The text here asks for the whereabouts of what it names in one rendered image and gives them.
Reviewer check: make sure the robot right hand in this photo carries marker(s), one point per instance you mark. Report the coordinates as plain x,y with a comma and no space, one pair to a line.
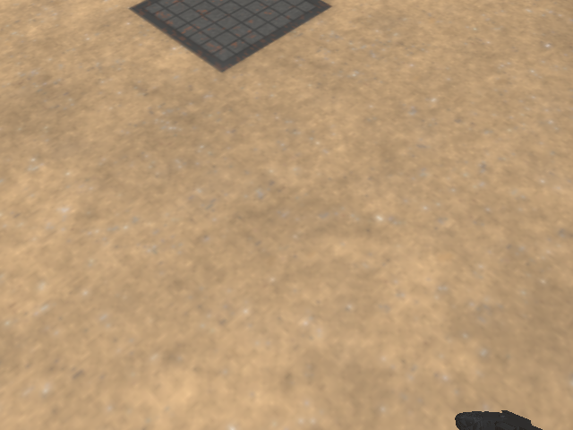
478,420

